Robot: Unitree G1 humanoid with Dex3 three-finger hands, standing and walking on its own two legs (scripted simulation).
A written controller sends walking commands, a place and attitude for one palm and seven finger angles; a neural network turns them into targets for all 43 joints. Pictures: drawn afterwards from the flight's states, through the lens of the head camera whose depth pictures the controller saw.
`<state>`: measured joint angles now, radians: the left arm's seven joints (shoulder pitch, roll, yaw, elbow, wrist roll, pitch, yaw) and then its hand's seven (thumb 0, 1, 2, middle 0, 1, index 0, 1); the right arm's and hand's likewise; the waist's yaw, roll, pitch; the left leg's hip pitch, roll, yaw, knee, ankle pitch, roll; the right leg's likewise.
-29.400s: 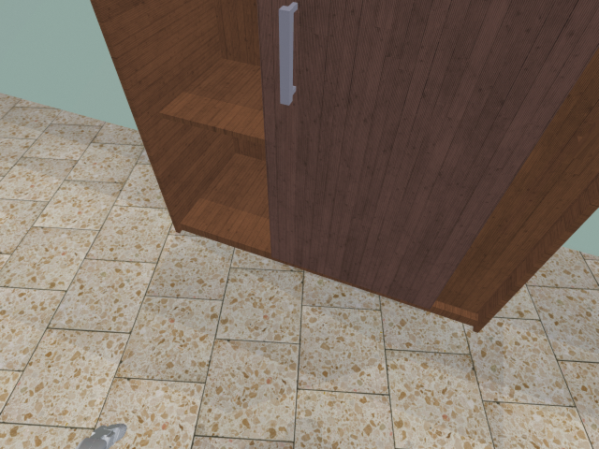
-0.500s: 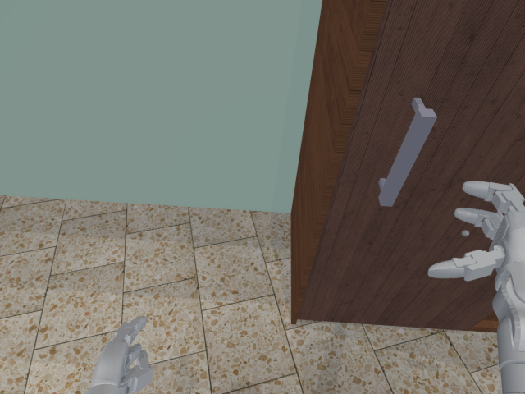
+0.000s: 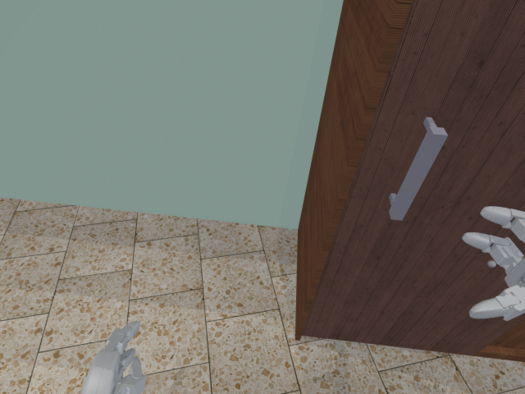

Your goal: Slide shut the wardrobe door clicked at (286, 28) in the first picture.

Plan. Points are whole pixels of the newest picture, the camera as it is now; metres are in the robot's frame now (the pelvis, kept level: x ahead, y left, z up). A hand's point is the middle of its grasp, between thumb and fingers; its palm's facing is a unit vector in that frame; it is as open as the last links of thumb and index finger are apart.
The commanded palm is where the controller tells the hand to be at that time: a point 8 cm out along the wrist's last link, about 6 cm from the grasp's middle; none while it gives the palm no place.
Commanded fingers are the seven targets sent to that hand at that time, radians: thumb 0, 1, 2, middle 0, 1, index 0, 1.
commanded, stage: draw the hand back to the body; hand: right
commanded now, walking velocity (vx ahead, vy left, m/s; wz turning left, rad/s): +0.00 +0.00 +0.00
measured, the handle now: (411, 171) +0.48 -0.26 +0.12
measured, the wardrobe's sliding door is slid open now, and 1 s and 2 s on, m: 0.00 0.00 0.00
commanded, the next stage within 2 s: step back with the hand held close in 1.24 s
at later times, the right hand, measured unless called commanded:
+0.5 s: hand (521, 290) +0.23 -0.30 +0.14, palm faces +0.47 +0.83 -0.31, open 12.4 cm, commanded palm +0.18 -0.33 +0.17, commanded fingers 0.00 -0.28 -0.60 0.22 0.66 0.22 0.66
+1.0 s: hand (523, 289) +0.22 -0.29 +0.16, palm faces +0.45 +0.80 -0.39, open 7.8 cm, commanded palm +0.17 -0.31 +0.18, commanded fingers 0.00 -0.90 -0.90 0.20 0.30 0.20 0.30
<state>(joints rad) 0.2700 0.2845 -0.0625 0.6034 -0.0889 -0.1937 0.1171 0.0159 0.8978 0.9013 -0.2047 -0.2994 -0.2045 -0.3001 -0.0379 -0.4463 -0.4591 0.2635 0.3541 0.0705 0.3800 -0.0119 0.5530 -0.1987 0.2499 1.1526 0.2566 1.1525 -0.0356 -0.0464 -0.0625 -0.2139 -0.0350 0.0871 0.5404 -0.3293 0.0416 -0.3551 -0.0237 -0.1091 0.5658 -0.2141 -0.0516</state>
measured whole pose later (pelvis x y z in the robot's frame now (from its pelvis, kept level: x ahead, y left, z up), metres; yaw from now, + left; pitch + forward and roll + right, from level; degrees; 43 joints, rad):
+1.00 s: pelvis +0.03 -0.01 +0.01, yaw +0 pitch -4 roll +0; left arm 0.19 0.24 -0.03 0.62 0.00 -0.07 0.05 0.01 0.90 0.90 -0.20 -0.30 -0.20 -0.30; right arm 0.46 -0.37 -0.34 -0.38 0.09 -0.04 -0.09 0.01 -0.78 -0.85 0.21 0.37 0.22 0.37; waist -0.09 -0.05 0.00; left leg 0.01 -0.01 0.08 0.33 -0.28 0.02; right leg -0.15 0.02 -0.11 0.38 -0.18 -0.06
